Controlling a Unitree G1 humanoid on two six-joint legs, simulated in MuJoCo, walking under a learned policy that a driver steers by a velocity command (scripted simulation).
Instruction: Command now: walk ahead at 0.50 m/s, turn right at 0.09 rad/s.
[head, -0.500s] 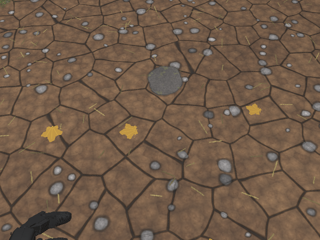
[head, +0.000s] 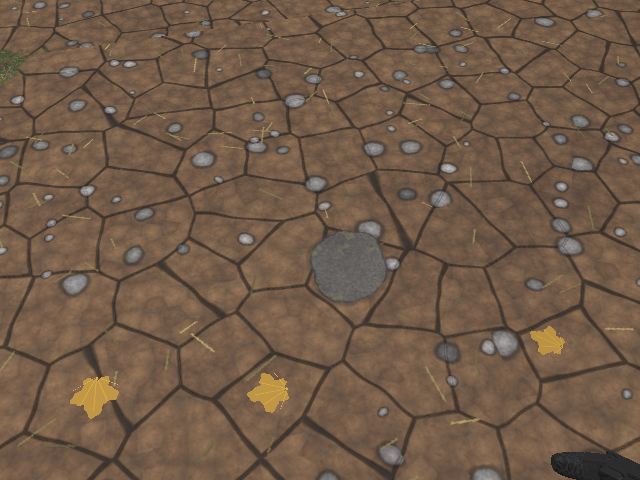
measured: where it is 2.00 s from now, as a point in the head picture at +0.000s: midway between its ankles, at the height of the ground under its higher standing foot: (284, 245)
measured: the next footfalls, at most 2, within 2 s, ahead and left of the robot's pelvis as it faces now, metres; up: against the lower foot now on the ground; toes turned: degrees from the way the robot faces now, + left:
right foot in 0.52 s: +0.45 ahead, -0.13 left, +0.00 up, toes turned -1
left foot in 1.08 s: +0.72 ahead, +0.13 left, +0.00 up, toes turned +16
